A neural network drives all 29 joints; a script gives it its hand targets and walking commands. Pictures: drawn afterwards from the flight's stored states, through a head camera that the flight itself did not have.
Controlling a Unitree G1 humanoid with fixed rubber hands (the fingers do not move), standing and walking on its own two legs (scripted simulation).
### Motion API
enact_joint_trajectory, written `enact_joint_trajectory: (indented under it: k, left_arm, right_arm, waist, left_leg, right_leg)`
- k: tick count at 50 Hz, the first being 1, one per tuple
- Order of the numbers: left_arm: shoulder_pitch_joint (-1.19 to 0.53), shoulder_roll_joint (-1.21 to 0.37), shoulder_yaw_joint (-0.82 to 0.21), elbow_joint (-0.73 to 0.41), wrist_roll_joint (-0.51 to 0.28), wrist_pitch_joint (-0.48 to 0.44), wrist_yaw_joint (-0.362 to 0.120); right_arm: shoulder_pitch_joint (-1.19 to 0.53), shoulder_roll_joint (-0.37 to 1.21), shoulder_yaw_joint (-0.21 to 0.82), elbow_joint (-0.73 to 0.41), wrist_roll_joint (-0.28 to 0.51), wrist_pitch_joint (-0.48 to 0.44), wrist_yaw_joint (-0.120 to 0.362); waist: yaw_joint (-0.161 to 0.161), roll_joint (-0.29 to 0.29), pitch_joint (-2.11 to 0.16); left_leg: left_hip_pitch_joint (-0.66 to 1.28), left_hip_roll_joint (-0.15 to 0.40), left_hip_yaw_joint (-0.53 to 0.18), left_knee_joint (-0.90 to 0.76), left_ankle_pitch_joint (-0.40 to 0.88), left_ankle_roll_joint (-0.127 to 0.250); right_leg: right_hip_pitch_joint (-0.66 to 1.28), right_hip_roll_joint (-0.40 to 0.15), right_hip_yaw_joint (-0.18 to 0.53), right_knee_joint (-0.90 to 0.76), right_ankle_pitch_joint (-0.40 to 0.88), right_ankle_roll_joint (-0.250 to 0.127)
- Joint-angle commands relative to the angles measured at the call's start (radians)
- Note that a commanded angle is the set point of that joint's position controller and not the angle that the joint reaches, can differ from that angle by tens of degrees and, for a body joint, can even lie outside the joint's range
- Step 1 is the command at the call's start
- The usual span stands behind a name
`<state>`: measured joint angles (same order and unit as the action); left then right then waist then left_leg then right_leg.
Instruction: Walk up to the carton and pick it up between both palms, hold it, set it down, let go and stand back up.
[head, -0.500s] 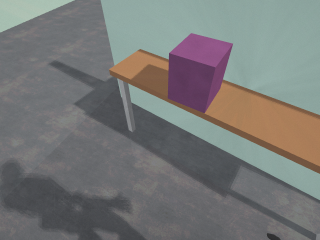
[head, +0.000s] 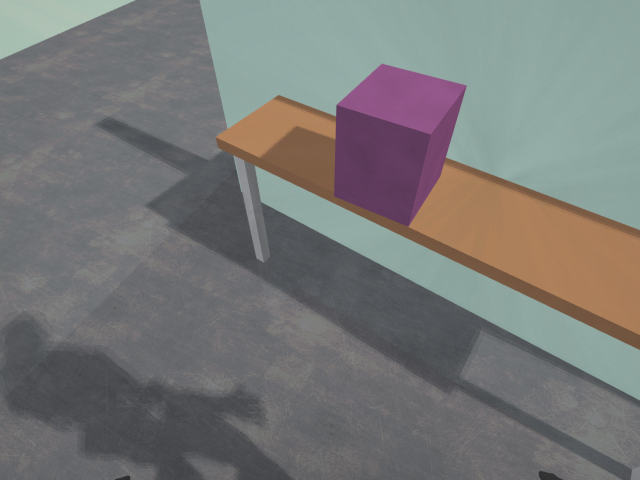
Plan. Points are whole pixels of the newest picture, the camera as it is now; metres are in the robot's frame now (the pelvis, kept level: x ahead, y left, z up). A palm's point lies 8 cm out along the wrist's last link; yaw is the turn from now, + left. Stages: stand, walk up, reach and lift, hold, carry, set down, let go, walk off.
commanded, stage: stand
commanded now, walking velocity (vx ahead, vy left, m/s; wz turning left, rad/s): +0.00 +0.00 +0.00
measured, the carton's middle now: (395, 145) +0.81 -0.17 -0.07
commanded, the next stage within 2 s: walk up in 0.06 s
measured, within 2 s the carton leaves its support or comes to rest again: neither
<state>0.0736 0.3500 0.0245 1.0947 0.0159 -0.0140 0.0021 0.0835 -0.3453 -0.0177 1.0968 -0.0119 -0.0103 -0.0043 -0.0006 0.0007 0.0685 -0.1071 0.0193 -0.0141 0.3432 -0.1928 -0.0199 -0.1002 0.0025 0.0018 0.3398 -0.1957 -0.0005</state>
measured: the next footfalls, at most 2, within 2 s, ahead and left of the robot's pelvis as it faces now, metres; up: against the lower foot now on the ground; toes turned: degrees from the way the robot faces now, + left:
left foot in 0.50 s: +0.14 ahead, +0.15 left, +0.00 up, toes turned -9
right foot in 0.84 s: +0.27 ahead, -0.10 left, +0.00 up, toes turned -21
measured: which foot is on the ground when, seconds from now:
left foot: down 0.00-0.30, up 0.32-0.48, down 0.50-0.86, up 0.88-1.00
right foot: down 0.00-0.50, up 0.52-0.82, down 0.84-1.00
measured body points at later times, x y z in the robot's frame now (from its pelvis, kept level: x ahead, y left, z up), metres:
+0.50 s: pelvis +0.04 +0.04 -0.02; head +0.06 +0.04 +0.43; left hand +0.10 +0.38 -0.13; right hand +0.14 -0.31 -0.10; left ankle +0.09 +0.16 -0.75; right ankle +0.00 -0.12 -0.75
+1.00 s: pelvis +0.19 +0.06 -0.04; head +0.20 +0.02 +0.41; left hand +0.42 +0.33 -0.09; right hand +0.13 -0.26 -0.16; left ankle +0.18 +0.18 -0.68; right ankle +0.23 -0.08 -0.75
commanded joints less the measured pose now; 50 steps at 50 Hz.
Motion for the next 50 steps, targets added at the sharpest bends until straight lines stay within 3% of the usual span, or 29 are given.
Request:
enact_joint_trajectory:
  k: [1, 6, 8, 12, 13, 14, 16, 17, 19, 20, 22, 24, 25, 26, 27, 28, 31, 32, 33, 36, 40, 41, 42, 43, 44, 45, 47, 49, 50]
  left_arm:
    - [-0.03, 0.22, 0.043, -0.041, 0.002, -0.016, 0.009]
    - [-0.046, 0.183, 0.029, -0.048, -0.005, -0.015, 0.008]
    - [-0.027, 0.195, 0.026, -0.05, 0.001, -0.018, 0.007]
    - [-0.048, 0.173, 0.022, -0.055, 0.0, -0.019, 0.007]
    - [0.095, 0.303, 0.087, -0.132, -0.002, -0.028, -0.008]
    - [0.13, 0.297, 0.099, -0.113, 0.008, -0.03, -0.01]
    - [0.198, 0.355, 0.13, -0.143, 0.017, -0.041, -0.01]
    - [0.214, 0.346, 0.127, -0.168, 0.012, -0.052, -0.008]
    - [0.215, 0.325, 0.131, -0.206, 0.015, -0.064, -0.007]
    - [0.173, 0.339, 0.133, -0.242, 0.021, -0.069, -0.006]
    - [0.166, 0.333, 0.129, -0.266, 0.016, -0.068, -0.002]
    - [0.068, 0.312, 0.114, -0.312, 0.011, -0.063, -0.002]
    - [0.08, 0.251, 0.097, -0.33, 0.01, -0.055, 0.002]
    - [0.075, 0.174, 0.077, -0.367, 0.001, -0.058, 0.015]
    - [0.118, 0.229, 0.065, -0.357, 0.006, -0.063, 0.024]
    - [0.159, 0.299, 0.081, -0.324, 0.004, -0.068, 0.021]
    - [0.244, 0.304, 0.1, -0.282, -0.011, -0.072, -0.009]
    - [0.239, 0.295, 0.097, -0.288, 0.0, -0.07, -0.014]
    - [0.224, 0.278, 0.099, -0.299, -0.005, -0.067, -0.022]
    - [0.191, 0.261, 0.098, -0.347, -0.013, -0.06, -0.032]
    - [0.202, 0.245, 0.11, -0.357, -0.014, -0.073, -0.03]
    - [0.255, 0.25, 0.118, -0.352, -0.015, -0.073, -0.023]
    - [0.357, 0.277, 0.132, -0.334, -0.012, -0.072, -0.014]
    - [0.483, 0.322, 0.156, -0.321, -0.004, -0.073, 0.001]
    - [0.546, 0.457, 0.178, -0.338, 0.005, -0.079, 0.018]
    - [0.439, 0.447, 0.172, -0.384, -0.024, -0.079, 0.026]
    - [0.331, 0.388, 0.155, -0.408, -0.038, -0.079, 0.045]
    - [0.248, 0.345, 0.149, -0.438, -0.026, -0.084, 0.048]
    - [0.265, 0.341, 0.141, -0.433, -0.014, -0.087, 0.047]
  right_arm:
    - [-0.046, -0.206, -0.039, -0.056, -0.002, -0.015, -0.01]
    - [-0.032, -0.214, -0.04, -0.061, -0.004, -0.017, -0.006]
    - [-0.042, -0.224, -0.042, -0.059, -0.005, -0.015, -0.01]
    - [-0.03, -0.214, -0.037, -0.058, -0.001, -0.023, -0.008]
    - [-0.019, -0.317, -0.098, -0.178, -0.038, -0.026, 0.02]
    - [-0.037, -0.297, -0.093, -0.198, -0.041, -0.021, 0.034]
    - [-0.09, -0.234, -0.091, -0.266, -0.043, -0.017, 0.059]
    - [-0.1, -0.238, -0.094, -0.285, -0.045, -0.017, 0.067]
    - [-0.072, -0.266, -0.1, -0.29, -0.046, -0.026, 0.068]
    - [-0.029, -0.279, -0.103, -0.294, -0.043, -0.027, 0.074]
    - [-0.035, -0.261, -0.11, -0.326, -0.035, -0.034, 0.083]
    - [0.18, -0.261, -0.128, -0.279, -0.042, -0.033, 0.083]
    - [0.287, -0.296, -0.146, -0.261, -0.06, -0.032, 0.071]
    - [0.39, -0.406, -0.165, -0.262, -0.071, -0.037, 0.062]
    - [0.256, -0.44, -0.165, -0.33, -0.046, -0.043, 0.061]
    - [0.156, -0.394, -0.155, -0.361, -0.032, -0.046, 0.061]
    - [0.111, -0.332, -0.128, -0.415, -0.039, -0.055, 0.055]
    - [0.181, -0.318, -0.127, -0.403, -0.038, -0.059, 0.055]
    - [0.212, -0.317, -0.125, -0.404, -0.035, -0.06, 0.058]
    - [0.243, -0.329, -0.135, -0.426, -0.032, -0.053, 0.064]
    - [0.237, -0.287, -0.126, -0.468, -0.027, -0.04, 0.072]
    - [0.23, -0.31, -0.133, -0.476, -0.029, -0.036, 0.074]
    - [0.216, -0.289, -0.129, -0.491, -0.022, -0.03, 0.071]
    - [0.217, -0.254, -0.111, -0.501, -0.018, -0.031, 0.069]
    - [0.315, -0.214, -0.102, -0.537, -0.009, -0.027, 0.069]
    - [0.267, -0.345, -0.121, -0.501, -0.016, -0.011, 0.06]
    - [0.269, -0.325, -0.12, -0.495, -0.01, -0.005, 0.059]
    - [0.349, -0.32, -0.124, -0.459, -0.013, -0.007, 0.065]
    - [0.356, -0.309, -0.13, -0.456, -0.021, 0.001, 0.072]
  waist:
    - [-0.003, 0.018, -0.12]
    - [0.002, -0.014, -0.083]
    - [0.008, 0.023, -0.096]
    - [-0.006, -0.036, -0.114]
    - [0.01, 0.048, -0.139]
    - [0.022, 0.023, -0.102]
    - [0.073, -0.187, 0.052]
    - [0.063, -0.153, 0.088]
    - [0.041, -0.099, 0.05]
    - [0.027, -0.153, 0.001]
    - [0.012, -0.141, 0.011]
    - [-0.129, -0.101, -0.054]
    - [-0.196, 0.026, -0.07]
    - [-0.243, 0.398, -0.107]
    - [-0.138, 0.27, -0.057]
    - [-0.074, 0.116, -0.019]
    - [-0.021, 0.137, 0.059]
    - [-0.038, 0.103, 0.084]
    - [-0.048, 0.14, 0.078]
    - [-0.064, 0.142, 0.069]
    - [-0.036, 0.121, 0.057]
    - [0.004, 0.132, 0.028]
    - [0.049, 0.051, -0.018]
    - [0.137, -0.096, -0.082]
    - [0.124, -0.362, -0.245]
    - [0.103, -0.117, -0.208]
    - [0.054, -0.029, -0.069]
    - [-0.021, -0.094, -0.028]
    - [-0.017, -0.097, -0.019]
  left_leg:
    - [0.017, 0.101, -0.079, -0.053, 0.153, 0.038]
    - [0.011, 0.112, -0.094, -0.062, 0.172, 0.036]
    - [0.03, 0.104, -0.079, -0.054, 0.18, 0.039]
    - [0.022, 0.112, -0.086, -0.057, 0.164, 0.042]
    - [0.07, 0.053, 0.006, 0.132, -0.301, 0.081]
    - [-0.057, 0.057, -0.007, 0.209, -0.413, 0.091]
    - [-0.466, -0.013, -0.028, 0.441, -0.382, 0.075]
    - [-0.559, 0.017, -0.097, 0.499, -0.302, 0.056]
    - [-0.564, 0.042, -0.099, 0.483, -0.277, 0.026]
    - [-0.492, 0.065, -0.112, 0.439, -0.268, 0.023]
    - [-0.343, 0.065, -0.109, 0.332, -0.273, 0.031]
    - [0.046, -0.003, -0.005, 0.166, -0.131, 0.055]
    - [0.261, -0.036, -0.008, 0.126, -0.222, 0.071]
    - [0.342, 0.208, -0.439, -0.123, -0.561, 0.132]
    - [0.175, 0.386, -0.693, -0.223, -0.608, 0.184]
    - [0.032, 0.385, -0.619, -0.191, -0.598, 0.206]
    - [-0.029, 0.271, -0.337, -0.147, -0.356, 0.233]
    - [-0.029, 0.271, -0.328, -0.13, -0.21, 0.227]
    - [-0.032, 0.275, -0.282, -0.146, -0.13, 0.228]
    - [0.01, 0.28, -0.188, -0.102, -0.035, 0.246]
    - [-0.133, 0.194, -0.023, 0.034, 0.162, 0.188]
    - [-0.193, 0.189, 0.029, 0.127, 0.207, 0.174]
    - [-0.278, 0.158, 0.061, 0.268, 0.273, 0.132]
    - [-0.366, 0.103, 0.128, 0.549, 0.254, 0.081]
    - [-0.567, -0.08, 0.114, 0.923, -0.227, 0.019]
    - [-0.594, -0.007, -0.086, 1.016, -0.343, 0.028]
    - [-0.599, 0.07, -0.122, 1.024, -0.264, 0.024]
    - [-0.473, 0.112, -0.124, 0.889, -0.26, 0.02]
    - [-0.469, 0.085, -0.088, 0.825, -0.267, 0.017]
  right_leg:
    - [0.032, -0.126, 0.105, -0.048, 0.185, -0.023]
    - [0.002, -0.128, 0.095, -0.048, 0.184, -0.025]
    - [0.006, -0.124, 0.1, -0.056, 0.172, -0.024]
    - [0.027, -0.134, 0.101, -0.051, 0.208, -0.029]
    - [-0.079, -0.114, 0.233, -0.007, -0.191, -0.087]
    - [-0.096, -0.161, 0.334, -0.045, -0.426, -0.116]
    - [0.023, -0.29, 0.644, -0.155, -0.576, -0.239]
    - [0.05, -0.316, 0.694, -0.191, -0.54, -0.272]
    - [0.097, -0.29, 0.634, -0.165, -0.348, -0.269]
    - [0.081, -0.279, 0.56, -0.123, -0.256, -0.242]
    - [-0.058, -0.258, 0.488, -0.071, -0.128, -0.218]
    - [-0.327, -0.14, 0.325, 0.112, -0.14, -0.157]
    - [-0.557, -0.022, 0.245, 0.301, -0.265, -0.128]
    - [-0.761, 0.175, 0.118, 0.654, -0.458, -0.075]
    - [-0.758, 0.085, 0.13, 0.818, -0.403, -0.044]
    - [-0.662, -0.004, 0.143, 0.826, -0.3, -0.05]
    - [-0.555, -0.097, 0.062, 0.721, -0.195, -0.013]
    - [-0.545, -0.08, 0.052, 0.686, -0.194, -0.009]
    - [-0.534, -0.079, 0.058, 0.655, -0.178, -0.009]
    - [-0.502, -0.089, 0.019, 0.481, -0.173, -0.022]
    - [-0.227, -0.016, -0.077, 0.326, -0.077, -0.049]
    - [-0.096, 0.002, -0.117, 0.285, -0.034, -0.058]
    - [0.082, 0.032, -0.118, 0.239, -0.022, -0.078]
    - [0.24, -0.034, 0.005, 0.161, -0.106, -0.123]
    - [0.36, -0.401, 0.687, -0.016, -0.298, -0.304]
    - [0.238, -0.456, 0.793, -0.03, -0.328, -0.363]
    - [0.049, -0.396, 0.584, 0.019, -0.191, -0.344]
    - [-0.197, -0.3, 0.395, 0.044, -0.141, -0.283]
    - [-0.186, -0.265, 0.362, 0.053, -0.152, -0.273]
